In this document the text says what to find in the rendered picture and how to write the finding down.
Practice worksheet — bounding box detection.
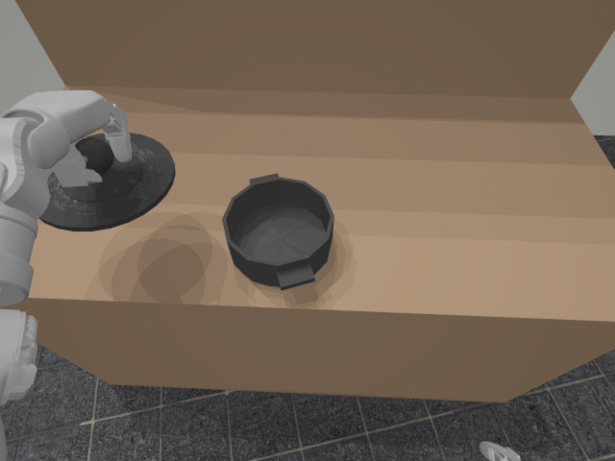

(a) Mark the robot left forearm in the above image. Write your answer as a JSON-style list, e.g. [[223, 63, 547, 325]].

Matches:
[[0, 106, 70, 307]]

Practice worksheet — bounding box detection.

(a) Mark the pot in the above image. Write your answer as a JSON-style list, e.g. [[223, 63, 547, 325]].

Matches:
[[222, 173, 334, 290]]

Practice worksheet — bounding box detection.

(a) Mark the knob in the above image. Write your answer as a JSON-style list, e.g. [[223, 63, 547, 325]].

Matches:
[[75, 137, 113, 174]]

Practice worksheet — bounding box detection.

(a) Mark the left robot hand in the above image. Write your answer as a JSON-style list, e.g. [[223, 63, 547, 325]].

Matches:
[[12, 90, 132, 187]]

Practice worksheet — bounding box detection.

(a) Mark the left robot upper arm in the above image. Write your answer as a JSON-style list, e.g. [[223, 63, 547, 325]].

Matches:
[[0, 309, 37, 461]]

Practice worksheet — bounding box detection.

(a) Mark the table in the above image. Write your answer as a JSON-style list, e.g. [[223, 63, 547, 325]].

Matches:
[[0, 0, 615, 403]]

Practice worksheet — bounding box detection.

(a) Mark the right robot hand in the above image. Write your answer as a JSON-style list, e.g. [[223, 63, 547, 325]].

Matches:
[[480, 441, 521, 461]]

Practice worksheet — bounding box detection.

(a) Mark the lid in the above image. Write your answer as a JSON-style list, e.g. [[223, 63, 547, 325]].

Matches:
[[39, 133, 176, 231]]

